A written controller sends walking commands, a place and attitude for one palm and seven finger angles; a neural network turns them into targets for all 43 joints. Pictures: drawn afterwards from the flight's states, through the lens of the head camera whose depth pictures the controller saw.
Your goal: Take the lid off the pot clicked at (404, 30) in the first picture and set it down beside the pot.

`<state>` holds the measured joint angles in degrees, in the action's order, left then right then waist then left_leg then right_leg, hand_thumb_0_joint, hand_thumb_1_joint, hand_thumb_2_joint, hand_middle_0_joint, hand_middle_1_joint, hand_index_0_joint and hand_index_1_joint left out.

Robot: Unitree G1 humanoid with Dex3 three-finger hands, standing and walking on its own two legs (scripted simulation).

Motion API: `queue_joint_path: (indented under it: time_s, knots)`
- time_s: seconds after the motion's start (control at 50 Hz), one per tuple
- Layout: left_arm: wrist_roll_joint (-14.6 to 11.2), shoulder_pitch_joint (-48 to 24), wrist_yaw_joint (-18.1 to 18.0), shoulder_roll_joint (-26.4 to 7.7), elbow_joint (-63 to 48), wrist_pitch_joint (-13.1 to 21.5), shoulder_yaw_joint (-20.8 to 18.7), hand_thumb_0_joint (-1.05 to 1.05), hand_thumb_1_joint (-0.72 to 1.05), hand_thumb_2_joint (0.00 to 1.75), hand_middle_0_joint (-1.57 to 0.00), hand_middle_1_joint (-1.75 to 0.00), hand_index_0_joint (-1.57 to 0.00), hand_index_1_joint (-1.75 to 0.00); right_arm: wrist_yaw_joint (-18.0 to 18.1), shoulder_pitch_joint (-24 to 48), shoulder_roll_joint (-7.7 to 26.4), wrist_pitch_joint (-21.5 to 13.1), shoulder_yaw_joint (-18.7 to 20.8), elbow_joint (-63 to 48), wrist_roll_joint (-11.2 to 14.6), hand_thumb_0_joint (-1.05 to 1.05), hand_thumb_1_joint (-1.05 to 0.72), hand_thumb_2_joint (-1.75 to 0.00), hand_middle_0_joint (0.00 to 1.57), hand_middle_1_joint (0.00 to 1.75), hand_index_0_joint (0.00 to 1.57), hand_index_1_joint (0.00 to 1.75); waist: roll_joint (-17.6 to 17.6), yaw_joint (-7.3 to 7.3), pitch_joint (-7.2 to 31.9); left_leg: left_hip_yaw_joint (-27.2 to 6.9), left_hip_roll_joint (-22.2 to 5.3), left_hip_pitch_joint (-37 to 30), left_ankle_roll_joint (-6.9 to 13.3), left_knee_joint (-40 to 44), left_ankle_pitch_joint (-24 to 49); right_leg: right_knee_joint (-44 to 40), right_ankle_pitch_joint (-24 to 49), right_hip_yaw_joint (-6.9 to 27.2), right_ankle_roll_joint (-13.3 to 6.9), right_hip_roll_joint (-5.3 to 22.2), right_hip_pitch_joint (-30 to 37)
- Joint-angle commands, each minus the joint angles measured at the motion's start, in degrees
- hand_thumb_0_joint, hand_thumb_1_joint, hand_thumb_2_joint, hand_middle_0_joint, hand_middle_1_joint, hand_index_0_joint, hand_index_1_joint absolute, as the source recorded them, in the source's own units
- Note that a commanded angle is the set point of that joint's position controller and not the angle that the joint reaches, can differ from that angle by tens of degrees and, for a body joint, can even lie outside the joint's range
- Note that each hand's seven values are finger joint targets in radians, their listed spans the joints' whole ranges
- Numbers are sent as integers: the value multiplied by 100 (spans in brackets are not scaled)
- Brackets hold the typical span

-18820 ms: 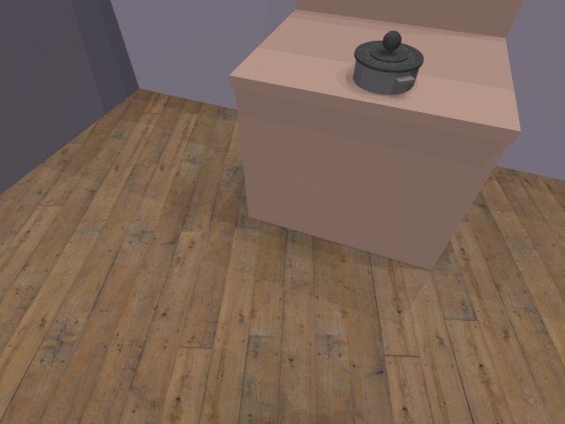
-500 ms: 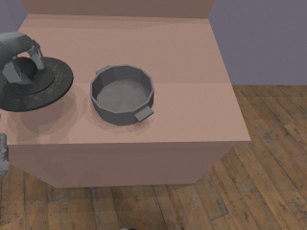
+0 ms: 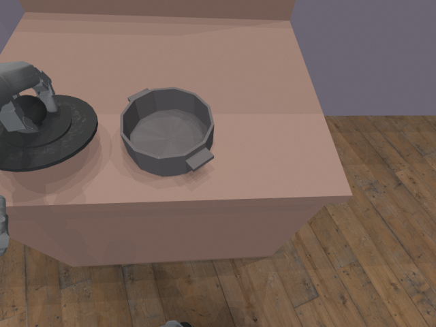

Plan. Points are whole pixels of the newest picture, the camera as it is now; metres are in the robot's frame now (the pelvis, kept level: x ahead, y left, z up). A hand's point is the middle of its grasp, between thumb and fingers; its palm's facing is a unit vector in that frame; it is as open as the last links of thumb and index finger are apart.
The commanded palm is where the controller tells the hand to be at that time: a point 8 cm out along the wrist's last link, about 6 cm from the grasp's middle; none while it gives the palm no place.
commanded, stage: lower the lid onto the table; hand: left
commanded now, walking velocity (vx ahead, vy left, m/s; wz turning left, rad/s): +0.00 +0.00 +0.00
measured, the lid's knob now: (29, 110) +0.48 +0.32 +0.09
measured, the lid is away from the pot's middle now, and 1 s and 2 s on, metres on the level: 0.24 0.23 0.24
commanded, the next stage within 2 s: open the fingers wide in 1.06 s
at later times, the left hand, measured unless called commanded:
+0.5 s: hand (32, 121) +0.47 +0.31 +0.08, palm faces -0.48 -0.11 -0.87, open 7.7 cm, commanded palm +0.51 +0.32 +0.15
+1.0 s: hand (41, 131) +0.47 +0.31 +0.05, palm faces -0.50 -0.10 -0.86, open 7.7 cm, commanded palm +0.53 +0.32 +0.11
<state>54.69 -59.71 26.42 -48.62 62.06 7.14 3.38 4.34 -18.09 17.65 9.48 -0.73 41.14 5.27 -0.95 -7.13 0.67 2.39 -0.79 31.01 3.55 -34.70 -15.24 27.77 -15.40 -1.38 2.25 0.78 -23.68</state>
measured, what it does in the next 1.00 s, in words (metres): stands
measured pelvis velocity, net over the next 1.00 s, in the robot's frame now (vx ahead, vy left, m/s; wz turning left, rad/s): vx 0.00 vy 0.01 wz -0.02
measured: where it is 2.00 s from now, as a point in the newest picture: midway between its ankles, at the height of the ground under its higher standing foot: outside the picture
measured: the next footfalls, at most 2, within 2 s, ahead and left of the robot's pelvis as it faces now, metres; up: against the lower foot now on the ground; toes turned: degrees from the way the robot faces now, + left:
none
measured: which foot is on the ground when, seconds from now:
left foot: down 0.00-1.00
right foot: down 0.00-1.00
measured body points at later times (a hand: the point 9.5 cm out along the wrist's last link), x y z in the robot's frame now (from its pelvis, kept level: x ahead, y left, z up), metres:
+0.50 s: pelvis +0.00 +0.00 -0.01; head +0.10 +0.02 +0.43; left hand +0.49 +0.32 +0.13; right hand +0.00 -0.28 -0.12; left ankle +0.01 +0.08 -0.73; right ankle -0.03 -0.16 -0.73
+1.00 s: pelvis +0.00 +0.01 -0.01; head +0.10 +0.03 +0.42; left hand +0.49 +0.31 +0.10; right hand -0.02 -0.29 -0.12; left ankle +0.01 +0.08 -0.73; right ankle -0.03 -0.16 -0.73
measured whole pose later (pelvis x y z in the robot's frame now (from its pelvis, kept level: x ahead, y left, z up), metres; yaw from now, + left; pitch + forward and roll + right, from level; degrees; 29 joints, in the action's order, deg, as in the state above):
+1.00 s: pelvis +0.00 +0.01 -0.01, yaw -1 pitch +15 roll -4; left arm 57.0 -56.8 21.5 -48.6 65.0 10.5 0.8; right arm 5.8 -19.6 17.2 8.7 -1.2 41.3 4.8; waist -1.0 -8.8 2.7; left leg 2.9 -1.7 39.2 3.9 -41.4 -17.9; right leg 34.3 -17.7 -0.6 2.2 0.1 -32.0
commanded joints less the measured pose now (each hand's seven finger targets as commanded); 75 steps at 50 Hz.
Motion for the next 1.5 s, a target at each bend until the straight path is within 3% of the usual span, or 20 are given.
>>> queue_joint_path:
  time_s: [0.0,0.28,0.34,0.44,0.48,0.52,0.6,0.68,0.8,0.9,1.0,1.12,1.14,1.18,1.22,1.26,1.32,1.38,1.44,1.48]
  knots:
    - [-54,-3071,-338,-1977,-1400,99,-583,0,68,90,-86,-106,-84,-105,91,-622,1126,-87,360,-329,-12,0,-90,-90,20,30,20,30,-954,-25,2804,-329,88,-2848,167,-14,2413,-144,1488,-275,-409,-449,-413]
    - [70,-2957,-544,-2037,-1324,162,-734,0,68,90,-86,-106,-84,-105,107,-735,1123,-116,370,-291,-59,0,-90,-90,20,30,20,30,-1158,-16,2929,-394,44,-2926,106,-163,2798,0,1464,-284,-423,-473,-718]
    - [47,-2801,-549,-1935,-1008,130,-683,0,68,90,-86,-106,-84,-105,103,-778,1127,-116,371,-267,-50,0,-90,-90,20,30,20,30,-792,-37,2775,-363,43,-2665,132,-143,2333,-12,1284,-289,-405,-472,-752]
    - [68,-2698,-560,-2037,-972,179,-741,0,68,90,-86,-106,-84,-105,127,-807,1137,-87,366,-271,-40,0,-90,-90,20,30,20,30,-792,-54,2778,-338,53,-2565,138,-233,2380,73,1339,-284,-409,-484,-806]
    - [73,-2957,-563,-2119,-1369,222,-792,0,68,90,-86,-106,-84,-105,125,-803,1156,-63,383,-266,-69,0,-90,-90,20,30,20,30,-1112,-23,2981,-381,27,-2787,116,-286,2734,108,1434,-275,-423,-475,-847]
    - [68,-2670,-558,-1802,-1013,227,-587,0,68,90,-86,-106,-84,-105,135,-843,1109,-85,381,-260,-51,0,-90,-90,20,30,20,30,-1020,-99,2788,-353,34,-2712,121,-313,2536,101,1238,-294,-408,-500,-1060]
    - [36,-2726,-563,-1824,-1063,270,-573,0,68,90,-86,-106,-84,-105,160,-888,1142,-83,371,-225,-42,0,-90,-90,20,30,20,30,-928,-118,2814,-367,21,-2593,126,-335,2359,164,1177,-299,-413,-502,-1091]
    - [59,-2844,-639,-2026,-1369,349,-697,0,68,90,-86,-106,-84,-105,202,-912,1151,-105,367,-220,-54,0,-90,-90,20,30,20,30,-1264,-101,3079,-368,12,-2723,109,-386,2440,219,1171,-262,-430,-489,-1103]
    - [40,-2657,-709,-1919,-1102,335,-678,0,68,90,-86,-106,-84,-105,217,-963,1148,-148,350,-160,-42,0,-90,-90,20,30,20,30,-1120,-126,2893,-363,-14,-2575,110,-434,2504,280,1213,-282,-419,-497,-1221]
    - [159,-2605,-799,-2204,-1072,340,-885,0,68,90,-86,-106,-84,-105,214,-978,1154,-133,339,-198,-68,0,-90,-90,20,30,20,30,-1078,-85,3017,-354,14,-2425,112,-511,2440,356,1226,-263,-431,-500,-1152]
    - [186,-2375,-752,-1906,-507,307,-627,0,68,90,-86,-106,-84,-105,206,-993,1166,-106,309,-191,-50,0,-90,-90,20,30,20,30,-812,-203,2535,-314,28,-1984,124,-567,1904,435,898,-303,-420,-534,-1507]
    - [215,-2485,-706,-1837,-520,340,-551,0,68,90,-86,-106,-84,-105,208,-1067,1161,-64,320,-192,-63,0,-90,-90,20,30,20,30,-821,-264,2739,-318,24,-1891,128,-716,1811,569,806,-297,-418,-556,-1683]
    - [117,-1052,-703,-1798,-687,334,-1145,0,68,90,-86,-106,-84,-105,43,-987,1013,-4,445,-485,-122,0,-90,-90,20,30,20,30,-950,247,3126,-407,114,-2060,64,-694,2321,591,952,-373,-521,-539,-1285]
    - [89,-1199,-769,-2018,-1700,552,-1376,0,65,88,-83,-105,-81,-105,-20,-836,1041,128,475,-559,-174,0,-90,-90,20,30,20,30,-1266,222,3700,-467,36,-2719,-32,-749,3446,629,1371,-317,-517,-567,-1206]
    - [102,-1698,-805,-1794,-1447,440,-1083,0,62,86,-80,-105,-79,-104,-21,-795,1057,215,489,-424,-170,0,-90,-90,20,30,20,30,-934,-1,3041,-392,24,-2397,77,-692,2647,463,1050,-303,-458,-565,-1483]
    - [96,-1953,-898,-2138,-1571,425,-1262,0,59,84,-77,-104,-76,-104,32,-791,1096,215,455,-422,-144,0,-90,-90,20,30,20,30,-916,35,3004,-391,64,-2286,117,-593,2392,413,1042,-279,-486,-540,-1316]
    - [129,-1522,-970,-1727,-1138,374,-1004,0,54,81,-73,-103,-72,-103,9,-775,1036,151,438,-386,-108,0,-90,-90,20,30,20,30,-967,-2,2582,-410,49,-2267,74,-523,2133,381,740,-332,-499,-559,-1575]
    - [106,-1833,-965,-1769,-1564,403,-981,0,49,78,-69,-102,-68,-102,8,-719,1048,132,441,-391,-113,0,-90,-90,20,30,20,30,-1227,35,2836,-417,50,-2472,87,-509,2254,357,881,-279,-518,-528,-1405]
    - [72,-1724,-961,-1763,-1530,410,-1025,0,44,76,-65,-101,-64,-101,23,-689,1048,131,450,-408,-114,0,-90,-90,20,30,20,30,-946,25,2846,-454,53,-2421,82,-498,2240,352,899,-303,-500,-526,-1361]
    - [48,-1809,-957,-1652,-1690,448,-952,0,41,74,-62,-101,-61,-100,19,-672,1037,111,459,-402,-124,0,-90,-90,20,30,20,30,-1232,37,2868,-496,14,-2710,45,-503,2462,347,851,-317,-510,-520,-1494]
